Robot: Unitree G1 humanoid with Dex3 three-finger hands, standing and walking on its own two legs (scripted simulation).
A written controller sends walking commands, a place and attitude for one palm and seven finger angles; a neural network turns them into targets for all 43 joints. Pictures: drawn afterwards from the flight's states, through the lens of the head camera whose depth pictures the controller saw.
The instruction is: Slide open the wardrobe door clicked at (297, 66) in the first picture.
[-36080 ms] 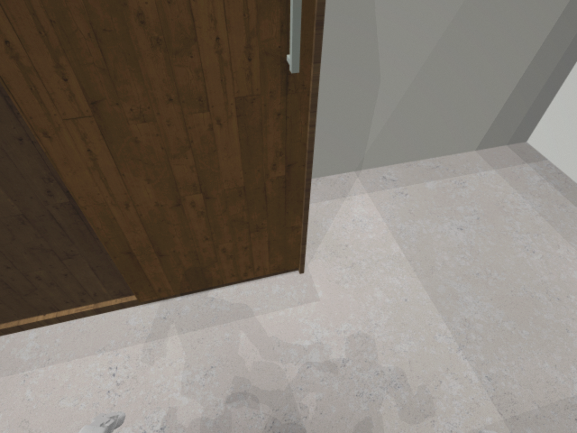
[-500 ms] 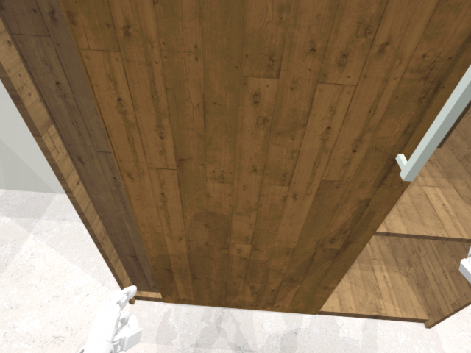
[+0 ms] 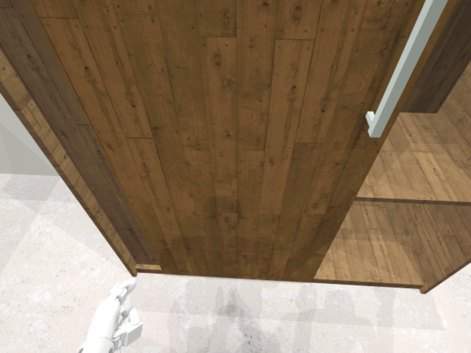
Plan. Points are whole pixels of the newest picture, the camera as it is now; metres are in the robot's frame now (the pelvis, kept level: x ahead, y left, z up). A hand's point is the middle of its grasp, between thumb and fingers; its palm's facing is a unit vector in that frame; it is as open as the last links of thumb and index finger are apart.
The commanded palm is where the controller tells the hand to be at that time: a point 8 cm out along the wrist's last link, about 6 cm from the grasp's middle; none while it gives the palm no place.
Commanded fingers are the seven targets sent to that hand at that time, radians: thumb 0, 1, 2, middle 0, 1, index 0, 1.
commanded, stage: step back with the hand held close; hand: right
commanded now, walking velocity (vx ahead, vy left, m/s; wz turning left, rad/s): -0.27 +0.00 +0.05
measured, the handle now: (400, 62) +0.48 -0.24 +0.26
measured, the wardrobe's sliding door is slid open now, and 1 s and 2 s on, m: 0.47 0.47 0.47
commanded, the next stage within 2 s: stop stepping back and stand still in 0.46 s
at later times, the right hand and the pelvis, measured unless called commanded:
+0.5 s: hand out of the picture +0.11 -0.31 +0.17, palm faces +0.48 +0.82 -0.33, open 7.4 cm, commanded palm +0.04 -0.34 +0.18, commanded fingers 0.00 -0.90 -0.90 0.20 0.30 0.20 0.30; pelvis -0.09 -0.03 -0.01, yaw -2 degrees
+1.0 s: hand out of the picture +0.04 -0.35 +0.18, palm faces +0.37 +0.87 -0.31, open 7.4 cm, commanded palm -0.06 -0.39 +0.18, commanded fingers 0.00 -0.90 -0.90 0.20 0.30 0.20 0.30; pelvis -0.22 -0.10 -0.01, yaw +6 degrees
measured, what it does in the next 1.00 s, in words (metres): walks backwards: right foot, then left foot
